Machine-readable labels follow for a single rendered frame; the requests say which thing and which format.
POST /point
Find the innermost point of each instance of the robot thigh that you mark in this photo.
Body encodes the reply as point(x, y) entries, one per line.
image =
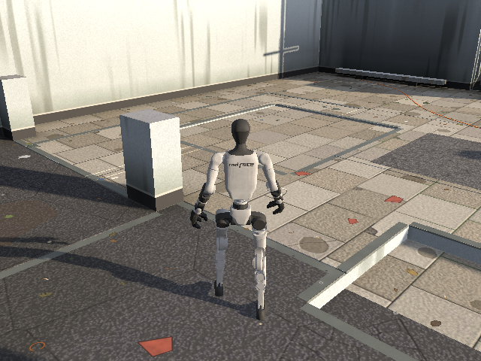
point(222, 221)
point(259, 227)

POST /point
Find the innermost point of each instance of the robot right thigh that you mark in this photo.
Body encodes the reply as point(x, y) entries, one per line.
point(259, 227)

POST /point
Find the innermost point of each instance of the robot left forearm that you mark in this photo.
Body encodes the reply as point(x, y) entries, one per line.
point(202, 201)

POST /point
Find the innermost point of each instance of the robot left thigh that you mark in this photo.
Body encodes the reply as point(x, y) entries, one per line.
point(222, 221)

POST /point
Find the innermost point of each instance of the left robot hand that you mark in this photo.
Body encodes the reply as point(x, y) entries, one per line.
point(194, 217)

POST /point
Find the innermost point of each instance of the robot right forearm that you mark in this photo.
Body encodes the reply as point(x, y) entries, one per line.
point(277, 195)

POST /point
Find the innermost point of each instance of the left robot upper arm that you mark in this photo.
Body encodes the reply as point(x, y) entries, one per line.
point(212, 172)

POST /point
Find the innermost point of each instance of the right robot upper arm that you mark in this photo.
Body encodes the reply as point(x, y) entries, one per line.
point(268, 170)

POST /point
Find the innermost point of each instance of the right robot hand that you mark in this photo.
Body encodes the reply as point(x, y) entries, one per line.
point(279, 210)

